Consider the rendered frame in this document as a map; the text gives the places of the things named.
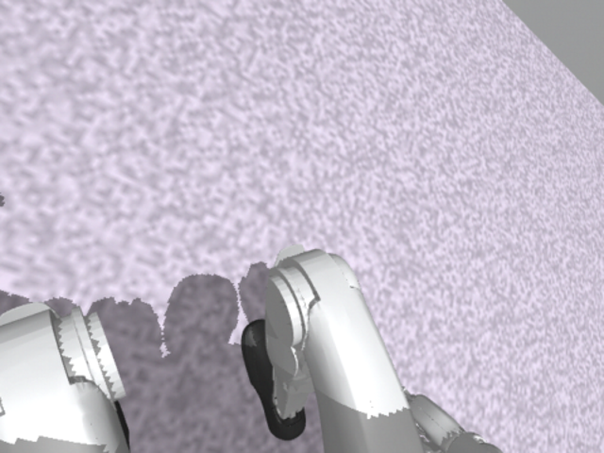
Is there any right robot arm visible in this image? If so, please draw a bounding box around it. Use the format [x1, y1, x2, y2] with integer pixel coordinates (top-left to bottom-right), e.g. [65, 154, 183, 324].
[447, 432, 503, 453]

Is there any right robot hand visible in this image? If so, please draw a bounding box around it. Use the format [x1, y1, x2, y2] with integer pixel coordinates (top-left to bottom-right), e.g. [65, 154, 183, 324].
[402, 386, 466, 453]

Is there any right robot foot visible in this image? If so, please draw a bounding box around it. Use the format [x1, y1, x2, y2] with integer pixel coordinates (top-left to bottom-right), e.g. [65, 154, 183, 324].
[242, 319, 306, 441]

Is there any left robot foot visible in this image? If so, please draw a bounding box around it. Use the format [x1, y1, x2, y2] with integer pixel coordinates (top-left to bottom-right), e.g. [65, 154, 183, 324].
[114, 400, 130, 452]

